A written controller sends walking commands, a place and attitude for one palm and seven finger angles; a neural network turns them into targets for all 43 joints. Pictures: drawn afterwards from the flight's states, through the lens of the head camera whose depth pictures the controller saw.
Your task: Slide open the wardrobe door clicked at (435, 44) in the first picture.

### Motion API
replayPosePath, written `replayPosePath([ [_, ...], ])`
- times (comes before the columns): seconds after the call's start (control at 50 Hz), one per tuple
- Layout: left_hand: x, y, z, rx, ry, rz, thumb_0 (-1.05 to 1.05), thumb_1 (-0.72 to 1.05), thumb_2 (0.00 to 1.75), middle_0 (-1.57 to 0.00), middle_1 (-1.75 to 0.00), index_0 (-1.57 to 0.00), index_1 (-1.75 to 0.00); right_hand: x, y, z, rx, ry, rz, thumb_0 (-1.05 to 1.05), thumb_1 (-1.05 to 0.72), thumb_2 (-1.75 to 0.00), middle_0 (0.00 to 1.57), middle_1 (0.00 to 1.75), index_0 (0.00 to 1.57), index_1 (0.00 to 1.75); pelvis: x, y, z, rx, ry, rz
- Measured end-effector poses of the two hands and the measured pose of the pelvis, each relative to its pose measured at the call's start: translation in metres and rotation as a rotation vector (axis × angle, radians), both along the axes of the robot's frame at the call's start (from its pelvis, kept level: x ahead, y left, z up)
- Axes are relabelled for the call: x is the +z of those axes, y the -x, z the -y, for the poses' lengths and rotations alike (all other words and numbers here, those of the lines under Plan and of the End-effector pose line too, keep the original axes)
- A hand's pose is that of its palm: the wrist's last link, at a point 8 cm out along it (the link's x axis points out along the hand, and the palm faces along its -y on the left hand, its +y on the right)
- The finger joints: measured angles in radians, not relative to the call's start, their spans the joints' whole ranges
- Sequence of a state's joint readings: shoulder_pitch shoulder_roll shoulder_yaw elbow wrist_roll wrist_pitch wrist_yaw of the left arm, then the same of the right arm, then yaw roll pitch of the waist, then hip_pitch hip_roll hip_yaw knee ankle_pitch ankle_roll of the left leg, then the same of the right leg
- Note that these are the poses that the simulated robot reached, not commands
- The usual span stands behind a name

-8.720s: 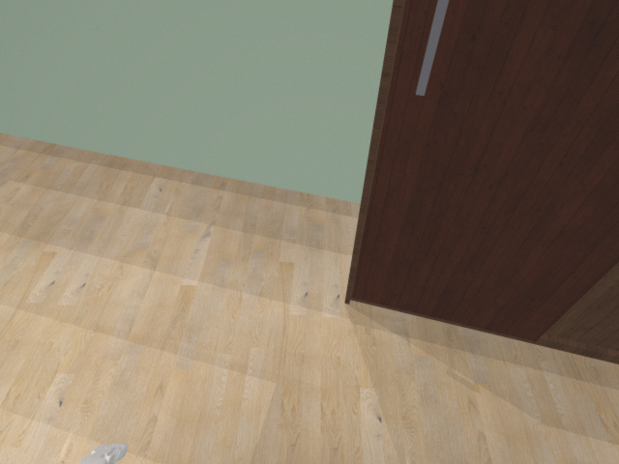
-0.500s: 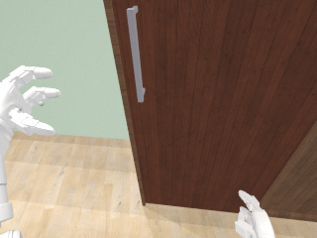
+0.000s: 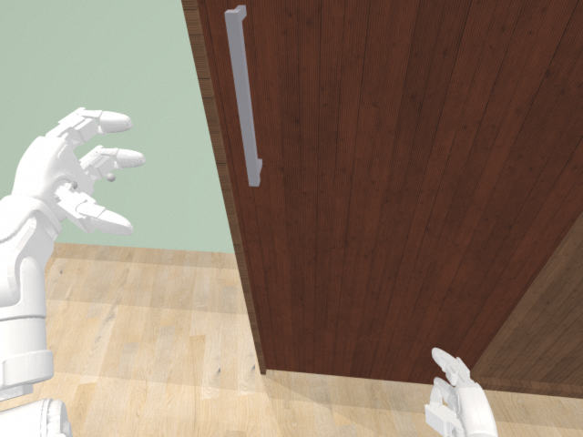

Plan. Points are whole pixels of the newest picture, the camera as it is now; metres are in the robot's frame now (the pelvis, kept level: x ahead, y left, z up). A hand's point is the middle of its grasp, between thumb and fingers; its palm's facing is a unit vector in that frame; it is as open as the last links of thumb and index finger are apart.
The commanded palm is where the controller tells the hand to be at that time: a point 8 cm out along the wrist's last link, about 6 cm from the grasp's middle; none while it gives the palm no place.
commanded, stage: move the hooked fingers beside the handle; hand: left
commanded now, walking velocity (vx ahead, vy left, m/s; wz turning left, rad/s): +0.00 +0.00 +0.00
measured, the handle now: (248, 106) +0.50 +0.13 +0.25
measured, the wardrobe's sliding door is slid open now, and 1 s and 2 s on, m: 0.00 0.00 0.00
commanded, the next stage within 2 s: none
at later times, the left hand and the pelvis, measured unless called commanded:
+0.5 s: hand (153, 159) +0.37 +0.23 +0.23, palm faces +0.05 -1.00 -0.04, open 14.0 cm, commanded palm +0.34 +0.28 +0.24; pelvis +0.00 +0.01 +0.00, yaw -1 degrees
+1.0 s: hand (190, 141) +0.42 +0.19 +0.23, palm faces +0.02 -1.00 +0.00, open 14.0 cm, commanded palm +0.40 +0.25 +0.24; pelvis +0.02 +0.01 +0.00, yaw -2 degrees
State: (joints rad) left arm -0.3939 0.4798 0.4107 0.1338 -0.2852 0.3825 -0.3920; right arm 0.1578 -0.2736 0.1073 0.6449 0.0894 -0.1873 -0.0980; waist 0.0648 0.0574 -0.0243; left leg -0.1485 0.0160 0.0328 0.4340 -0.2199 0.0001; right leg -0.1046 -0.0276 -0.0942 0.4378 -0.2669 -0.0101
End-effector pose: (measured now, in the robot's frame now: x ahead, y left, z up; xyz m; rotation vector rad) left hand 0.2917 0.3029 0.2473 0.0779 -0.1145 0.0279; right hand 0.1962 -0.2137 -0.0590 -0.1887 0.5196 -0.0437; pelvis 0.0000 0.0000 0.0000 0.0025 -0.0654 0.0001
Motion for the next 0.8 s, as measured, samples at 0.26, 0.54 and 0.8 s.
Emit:
replayPosePath([
  [0.26,-0.014,-0.022,0.005,0.031,0.018,-0.073,-0.01,-0.50,0.30,-0.30,-1.20,-0.30,-1.20,-0.007,0.013,0.004,-0.042,0.005,-0.052,0.01,-0.90,-0.90,0.21,0.30,0.21,0.30,0.000,-0.003,-0.007,-0.012,-0.001,-0.010],
  [0.54,-0.014,-0.063,0.026,0.017,0.042,-0.113,-0.01,-0.51,0.30,-0.30,-1.20,-0.30,-1.20,-0.012,0.017,0.004,-0.075,0.005,-0.093,0.01,-0.90,-0.90,0.21,0.30,0.21,0.30,0.001,-0.006,-0.009,-0.017,-0.002,-0.030],
  [0.8,-0.013,-0.090,0.035,0.016,0.047,-0.100,-0.01,-0.50,0.30,-0.30,-1.20,-0.30,-1.20,-0.021,0.034,0.020,-0.130,0.026,-0.171,0.01,-0.90,-0.90,0.21,0.30,0.21,0.30,0.002,-0.015,-0.007,-0.025,-0.001,-0.044],
])
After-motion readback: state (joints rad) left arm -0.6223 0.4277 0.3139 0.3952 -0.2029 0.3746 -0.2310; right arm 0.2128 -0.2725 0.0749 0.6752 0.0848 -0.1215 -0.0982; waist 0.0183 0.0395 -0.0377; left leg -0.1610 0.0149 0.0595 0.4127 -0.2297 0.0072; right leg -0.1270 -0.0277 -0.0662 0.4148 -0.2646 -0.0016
